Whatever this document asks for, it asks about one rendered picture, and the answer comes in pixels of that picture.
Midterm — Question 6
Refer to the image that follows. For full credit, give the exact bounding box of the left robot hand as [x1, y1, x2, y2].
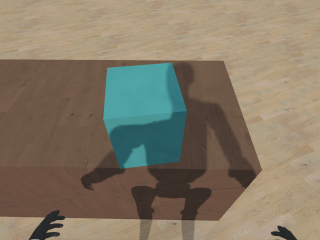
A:
[29, 210, 65, 240]

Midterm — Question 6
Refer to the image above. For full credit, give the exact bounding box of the pedestal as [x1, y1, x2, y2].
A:
[0, 59, 262, 221]

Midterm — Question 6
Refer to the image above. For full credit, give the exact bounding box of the right robot hand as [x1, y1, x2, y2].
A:
[271, 225, 297, 240]

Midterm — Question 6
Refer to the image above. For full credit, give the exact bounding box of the carton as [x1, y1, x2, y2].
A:
[103, 62, 187, 169]

